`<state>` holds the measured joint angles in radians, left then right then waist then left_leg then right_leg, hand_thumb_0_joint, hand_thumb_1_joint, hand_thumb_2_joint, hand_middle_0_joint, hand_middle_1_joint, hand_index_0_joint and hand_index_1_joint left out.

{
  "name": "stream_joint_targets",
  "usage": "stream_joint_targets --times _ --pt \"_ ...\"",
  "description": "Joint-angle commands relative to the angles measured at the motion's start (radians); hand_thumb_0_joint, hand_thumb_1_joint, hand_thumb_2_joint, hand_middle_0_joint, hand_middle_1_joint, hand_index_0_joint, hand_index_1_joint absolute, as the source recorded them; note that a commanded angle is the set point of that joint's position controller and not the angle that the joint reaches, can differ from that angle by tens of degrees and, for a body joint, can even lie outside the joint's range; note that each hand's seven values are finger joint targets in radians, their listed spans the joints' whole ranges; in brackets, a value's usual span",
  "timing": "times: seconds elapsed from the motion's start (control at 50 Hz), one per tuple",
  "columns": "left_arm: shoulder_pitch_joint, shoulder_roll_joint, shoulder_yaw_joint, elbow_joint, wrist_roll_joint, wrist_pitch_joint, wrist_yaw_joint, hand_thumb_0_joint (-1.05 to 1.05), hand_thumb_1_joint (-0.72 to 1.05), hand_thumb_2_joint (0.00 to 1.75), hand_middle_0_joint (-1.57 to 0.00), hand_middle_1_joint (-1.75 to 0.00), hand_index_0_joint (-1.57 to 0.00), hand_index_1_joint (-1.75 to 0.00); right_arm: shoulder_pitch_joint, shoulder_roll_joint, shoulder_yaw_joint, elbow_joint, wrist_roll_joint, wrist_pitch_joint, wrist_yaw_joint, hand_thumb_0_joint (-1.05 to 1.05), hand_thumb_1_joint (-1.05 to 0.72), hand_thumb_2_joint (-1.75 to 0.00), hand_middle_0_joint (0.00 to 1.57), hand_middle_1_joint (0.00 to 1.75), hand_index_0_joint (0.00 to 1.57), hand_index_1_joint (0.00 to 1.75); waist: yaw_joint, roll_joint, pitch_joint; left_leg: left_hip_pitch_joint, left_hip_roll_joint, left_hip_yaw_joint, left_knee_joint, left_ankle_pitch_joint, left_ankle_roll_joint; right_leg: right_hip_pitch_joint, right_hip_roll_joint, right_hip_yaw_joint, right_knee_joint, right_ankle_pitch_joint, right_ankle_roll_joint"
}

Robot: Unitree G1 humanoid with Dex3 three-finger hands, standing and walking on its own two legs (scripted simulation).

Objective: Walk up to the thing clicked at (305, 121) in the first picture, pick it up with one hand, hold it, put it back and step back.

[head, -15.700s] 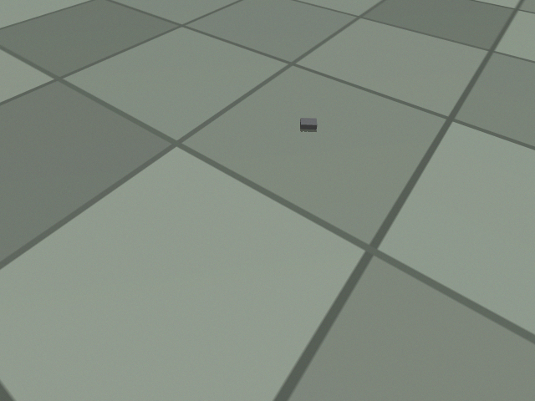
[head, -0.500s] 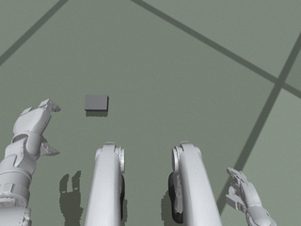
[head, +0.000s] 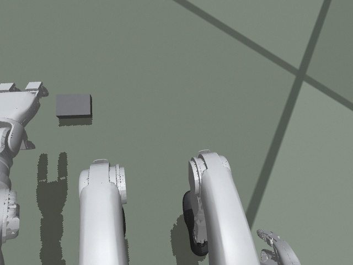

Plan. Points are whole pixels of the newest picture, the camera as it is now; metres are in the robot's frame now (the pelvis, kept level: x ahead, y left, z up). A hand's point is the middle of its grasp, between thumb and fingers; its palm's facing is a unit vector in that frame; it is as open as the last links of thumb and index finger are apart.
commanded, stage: rise first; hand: left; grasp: from above
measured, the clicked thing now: (74, 106) +0.54 +0.26 -0.34
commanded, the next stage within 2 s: none
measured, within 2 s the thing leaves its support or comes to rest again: neither
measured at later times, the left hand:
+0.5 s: hand (39, 114) +0.46 +0.31 -0.20, palm faces -0.45 -0.02 -0.89, open 13.6 cm
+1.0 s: hand (45, 111) +0.48 +0.31 -0.22, palm faces -0.45 -0.05 -0.89, open 13.6 cm
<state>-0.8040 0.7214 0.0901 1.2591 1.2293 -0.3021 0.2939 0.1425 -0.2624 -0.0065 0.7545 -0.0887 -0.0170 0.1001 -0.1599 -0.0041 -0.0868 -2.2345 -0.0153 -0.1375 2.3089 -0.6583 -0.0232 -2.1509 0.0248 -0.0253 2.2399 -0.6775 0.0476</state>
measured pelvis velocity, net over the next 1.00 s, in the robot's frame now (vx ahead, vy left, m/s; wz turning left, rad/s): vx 0.01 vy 0.00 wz -0.06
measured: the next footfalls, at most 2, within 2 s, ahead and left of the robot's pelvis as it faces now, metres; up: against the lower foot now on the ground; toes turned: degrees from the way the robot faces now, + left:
none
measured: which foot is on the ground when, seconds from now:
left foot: down 0.00-1.00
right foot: down 0.00-1.00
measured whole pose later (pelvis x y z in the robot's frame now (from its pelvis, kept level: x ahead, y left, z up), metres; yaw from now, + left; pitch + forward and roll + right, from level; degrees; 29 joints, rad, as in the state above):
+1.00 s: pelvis +0.01 +0.00 -0.04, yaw -3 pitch +34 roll -10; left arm -0.95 0.86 0.13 1.46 1.32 -0.31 0.40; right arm 0.12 -0.27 0.10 0.73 -0.17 -0.01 0.14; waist -0.26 -0.04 -0.01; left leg -2.35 -0.01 -0.19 2.46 -0.71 -0.03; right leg -2.25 0.05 -0.06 2.36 -0.70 0.06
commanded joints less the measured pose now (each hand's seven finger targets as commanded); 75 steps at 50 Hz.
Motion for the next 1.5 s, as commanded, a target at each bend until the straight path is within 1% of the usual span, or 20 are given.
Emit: stream_joint_targets --times 0.0,0.12,0.16,0.22,0.3,0.34,0.48,0.56,0.58,0.7,0.72,0.74,0.76,0.78,0.84,0.94,1.06,1.08,1.34,1.48 --pt "-0.336 0.283 0.042 -0.097 0.023 -0.015 0.053 0.0 -0.46 0.97 -0.15 -0.84 -0.13 -0.85 0.169 -0.247 -0.071 -0.031 -0.014 -0.006 -0.003 0.0 -0.89 -0.9 0.2 0.3 0.2 0.3 -0.011 0.241 -0.62 0.531 -0.002 0.087 -0.251 0.091 0.041 0.214 0.012 -0.118 -0.212 0.12 -0.082" --pt "-0.382 0.312 0.038 -0.036 0.076 -0.038 0.082 0.0 -0.43 0.94 -0.16 -0.85 -0.15 -0.85 0.154 -0.241 -0.046 -0.028 -0.036 0.001 0.003 0.0 -0.89 -0.9 0.2 0.3 0.2 0.3 -0.032 0.235 -0.602 0.466 -0.007 0.099 -0.2 0.076 0.051 0.205 0.019 -0.12 -0.196 0.112 -0.079" --pt "-0.383 0.322 0.046 -0.016 0.084 -0.041 0.095 0.0 -0.43 0.94 -0.17 -0.85 -0.16 -0.85 0.152 -0.241 -0.038 -0.025 -0.042 0.001 0.005 0.0 -0.89 -0.9 0.2 0.3 0.2 0.3 -0.027 0.24 -0.613 0.466 -0.008 0.098 -0.193 0.087 0.05 0.207 0.023 -0.124 -0.183 0.122 -0.08" --pt "-0.398 0.312 0.044 0.011 0.084 -0.034 0.113 0.0 -0.44 0.94 -0.15 -0.88 -0.15 -0.88 0.162 -0.248 -0.031 -0.022 -0.054 -0.002 0.01 0.0 -0.9 -0.9 0.2 0.3 0.2 0.3 -0.045 0.286 -0.623 0.519 0.003 0.08 -0.193 0.131 0.04 0.179 0.021 -0.138 -0.149 0.162 -0.079" --pt "-0.414 0.322 0.043 0.02 0.096 -0.02 0.131 0.0 -0.43 0.93 -0.17 -0.87 -0.16 -0.87 0.164 -0.25 -0.025 -0.023 -0.059 -0.001 0.014 0.0 -0.9 -0.9 0.2 0.3 0.2 0.3 -0.049 0.32 -0.629 0.527 0.005 0.075 -0.189 0.151 0.036 0.163 0.025 -0.145 -0.13 0.182 -0.083" --pt "-0.436 0.335 0.051 -0.001 0.095 -0.016 0.138 0.0 -0.42 0.92 -0.17 -0.87 -0.17 -0.87 0.164 -0.255 -0.027 -0.022 -0.059 -0.001 0.015 0.0 -0.9 -0.9 0.2 0.3 0.2 0.3 -0.043 0.349 -0.645 0.537 0.007 0.079 -0.181 0.165 0.034 0.158 0.025 -0.142 -0.121 0.195 -0.084" --pt "-0.434 0.344 0.049 0.025 0.076 0.009 0.134 0.0 -0.44 0.93 -0.15 -0.9 -0.15 -0.89 0.179 -0.257 -0.014 -0.019 -0.065 -0.002 0.019 0.0 -0.9 -0.9 0.2 0.3 0.2 0.3 -0.072 0.305 -0.623 0.476 0.009 0.084 -0.142 0.174 0.048 0.194 0.031 -0.139 -0.128 0.221 -0.076" --pt "-0.417 0.356 0.061 0.037 0.064 0.006 0.133 0.0 -0.43 0.92 -0.16 -0.88 -0.16 -0.88 0.181 -0.257 -0.004 -0.026 -0.069 -0.004 0.021 0.0 -0.9 -0.9 0.2 0.3 0.2 0.3 -0.062 0.307 -0.612 0.457 0.007 0.08 -0.148 0.147 0.045 0.191 0.032 -0.142 -0.122 0.193 -0.079" --pt "-0.414 0.348 0.052 0.041 0.068 0.006 0.129 0.0 -0.43 0.92 -0.16 -0.89 -0.16 -0.89 0.183 -0.257 -0.005 -0.028 -0.07 -0.004 0.023 0.0 -0.9 -0.9 0.2 0.3 0.2 0.3 -0.074 0.31 -0.612 0.462 0.009 0.079 -0.141 0.155 0.044 0.196 0.032 -0.145 -0.12 0.2 -0.078" --pt "-0.425 0.378 0.069 0.046 0.06 -0.001 0.125 0.0 -0.41 0.91 -0.16 -0.9 -0.17 -0.89 0.195 -0.268 0.007 -0.031 -0.075 -0.001 0.027 0.0 -0.9 -0.9 0.2 0.3 0.2 0.3 -0.085 0.293 -0.621 0.445 0.009 0.079 -0.115 0.191 0.049 0.23 0.034 -0.143 -0.115 0.244 -0.071" --pt "-0.416 0.392 0.073 0.036 0.069 -0.004 0.127 0.0 -0.43 0.92 -0.16 -0.9 -0.17 -0.89 0.2 -0.266 0.013 -0.03 -0.078 0.002 0.028 0.0 -0.9 -0.9 0.2 0.3 0.2 0.3 -0.079 0.306 -0.632 0.446 0.009 0.083 -0.111 0.208 0.048 0.257 0.035 -0.142 -0.117 0.26 -0.07" --pt "-0.405 0.39 0.078 0.065 0.059 -0.002 0.129 0.0 -0.42 0.91 -0.17 -0.89 -0.17 -0.89 0.196 -0.268 0.011 -0.028 -0.074 0.002 0.028 0.0 -0.9 -0.9 0.2 0.3 0.2 0.3 -0.072 0.284 -0.614 0.432 0.008 0.081 -0.111 0.188 0.05 0.233 0.035 -0.142 -0.115 0.24 -0.072" --pt "-0.425 0.392 0.069 0.043 0.063 -0.009 0.129 0.0 -0.43 0.92 -0.16 -0.9 -0.17 -0.89 0.191 -0.263 0.018 -0.031 -0.08 0.004 0.029 0.0 -0.9 -0.9 0.2 0.3 0.2 0.3 -0.082 0.303 -0.624 0.428 0.009 0.081 -0.109 0.189 0.048 0.251 0.037 -0.142 -0.116 0.242 -0.071" --pt "-0.415 0.399 0.082 0.05 0.057 -0.009 0.131 0.0 -0.51 1.0 -0.15 -0.88 -0.12 -0.91 0.197 -0.267 0.017 -0.028 -0.078 0.003 0.03 0.0 -0.91 -0.9 0.2 0.3 0.2 0.3 -0.076 0.296 -0.62 0.436 0.008 0.08 -0.108 0.192 0.048 0.239 0.036 -0.143 -0.112 0.243 -0.072" --pt "-0.432 0.405 0.078 0.045 0.065 -0.012 0.135 0.0 -0.44 0.93 -0.16 -0.9 -0.16 -0.9 0.192 -0.271 0.018 -0.029 -0.08 0.004 0.031 0.0 -0.9 -0.9 0.2 0.3 0.2 0.3 -0.08 0.312 -0.63 0.446 0.01 0.077 -0.101 0.192 0.047 0.231 0.04 -0.145 -0.109 0.244 -0.073" --pt "-0.447 0.401 0.07 0.066 0.076 -0.017 0.148 0.0 -0.47 0.95 -0.14 -0.92 -0.14 -0.92 0.193 -0.272 0.029 -0.029 -0.089 0.005 0.032 0.0 -0.9 -0.9 0.2 0.3 0.2 0.3 -0.1 0.32 -0.593 0.421 0.011 0.075 -0.1 0.168 0.045 0.219 0.042 -0.153 -0.107 0.225 -0.074" --pt "-0.458 0.409 0.064 0.085 0.075 -0.011 0.154 0.0 -0.46 0.95 -0.13 -0.93 -0.13 -0.93 0.185 -0.281 0.033 -0.027 -0.091 0.001 0.031 0.0 -0.9 -0.9 0.2 0.3 0.2 0.3 -0.103 0.324 -0.578 0.421 0.011 0.071 -0.097 0.149 0.044 0.196 0.041 -0.158 -0.103 0.209 -0.074" --pt "-0.451 0.398 0.057 0.098 0.076 -0.008 0.154 0.0 -0.47 0.95 -0.13 -0.94 -0.13 -0.94 0.187 -0.279 0.038 -0.027 -0.096 -0.001 0.032 0.0 -0.9 -0.9 0.2 0.3 0.2 0.3 -0.114 0.322 -0.566 0.417 0.011 0.072 -0.093 0.152 0.046 0.205 0.041 -0.156 -0.108 0.217 -0.071" --pt "-0.491 0.448 0.066 0.078 0.084 -0.002 0.148 0.0 -0.48 0.96 -0.12 -0.95 -0.12 -0.95 0.188 -0.291 0.055 -0.033 -0.096 0.0 0.034 0.0 -0.9 -0.9 0.2 0.3 0.2 0.3 -0.117 0.362 -0.591 0.444 0.014 0.063 -0.085 0.196 0.04 0.215 0.042 -0.163 -0.092 0.255 -0.072" --pt "-0.493 0.456 0.056 0.11 0.086 -0.005 0.142 0.0 -0.47 0.96 -0.12 -0.95 -0.12 -0.95 0.186 -0.3 0.068 -0.041 -0.099 -0.002 0.037 0.0 -0.9 -0.9 0.2 0.3 0.2 0.3 -0.134 0.379 -0.558 0.448 0.015 0.051 -0.094 0.186 0.036 0.194 0.041 -0.175 -0.085 0.243 -0.075"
